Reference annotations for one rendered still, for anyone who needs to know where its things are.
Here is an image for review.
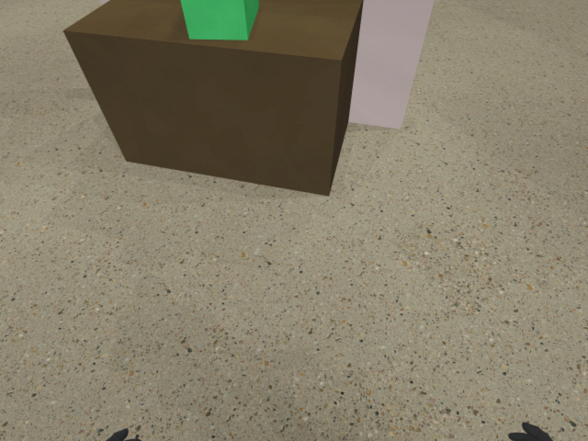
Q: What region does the right robot hand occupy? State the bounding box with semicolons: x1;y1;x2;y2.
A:
508;422;553;441

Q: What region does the pedestal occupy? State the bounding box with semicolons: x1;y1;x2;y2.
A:
63;0;364;197

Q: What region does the carton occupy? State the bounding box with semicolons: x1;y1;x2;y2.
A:
181;0;259;40

